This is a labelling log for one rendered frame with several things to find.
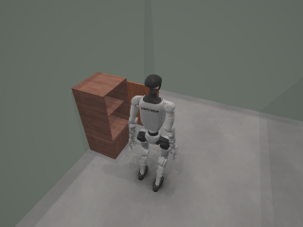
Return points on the left robot upper arm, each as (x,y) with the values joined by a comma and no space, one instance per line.
(134,109)

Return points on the right robot hand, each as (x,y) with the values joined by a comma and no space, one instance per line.
(173,151)

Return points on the left robot hand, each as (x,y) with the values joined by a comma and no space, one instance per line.
(132,141)

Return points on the humanoid robot head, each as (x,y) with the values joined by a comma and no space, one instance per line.
(153,81)

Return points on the right robot upper arm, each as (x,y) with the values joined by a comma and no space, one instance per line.
(170,108)

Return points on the cupboard door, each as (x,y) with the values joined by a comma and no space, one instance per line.
(137,89)

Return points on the right robot forearm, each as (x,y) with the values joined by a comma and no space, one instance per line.
(172,138)

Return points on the left robot forearm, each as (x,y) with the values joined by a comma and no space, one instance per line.
(132,130)

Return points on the humanoid robot torso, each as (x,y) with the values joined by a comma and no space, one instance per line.
(152,117)

